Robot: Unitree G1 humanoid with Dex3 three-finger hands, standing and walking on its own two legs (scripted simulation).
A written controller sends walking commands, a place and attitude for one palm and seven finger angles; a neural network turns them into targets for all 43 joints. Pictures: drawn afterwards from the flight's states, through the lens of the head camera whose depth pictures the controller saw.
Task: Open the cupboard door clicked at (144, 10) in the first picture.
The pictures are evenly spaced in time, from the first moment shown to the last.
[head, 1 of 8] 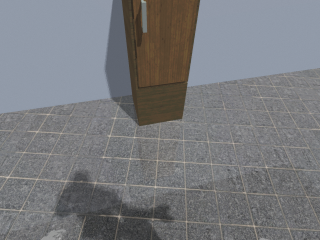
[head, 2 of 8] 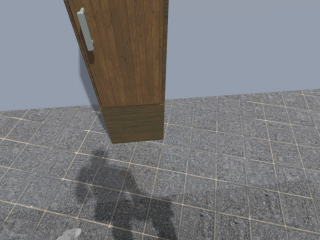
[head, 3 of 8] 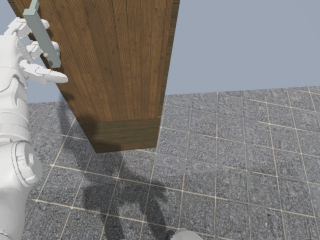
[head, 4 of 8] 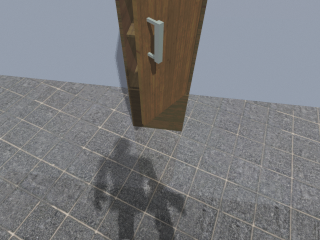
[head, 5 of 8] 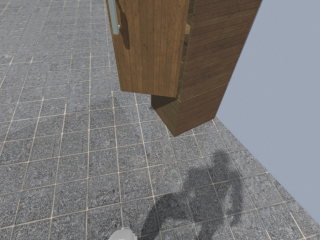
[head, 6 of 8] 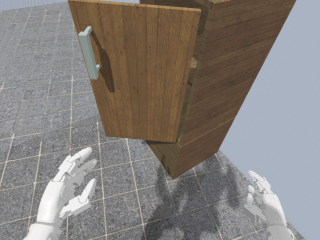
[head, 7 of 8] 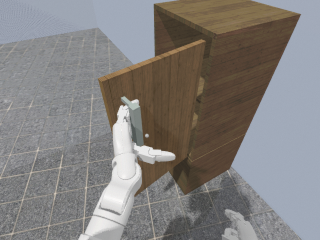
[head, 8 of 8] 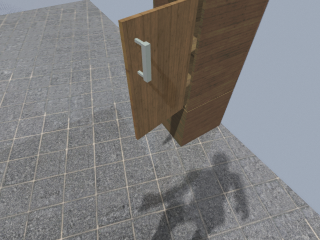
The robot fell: no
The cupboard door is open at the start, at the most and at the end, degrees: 0 101 100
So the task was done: yes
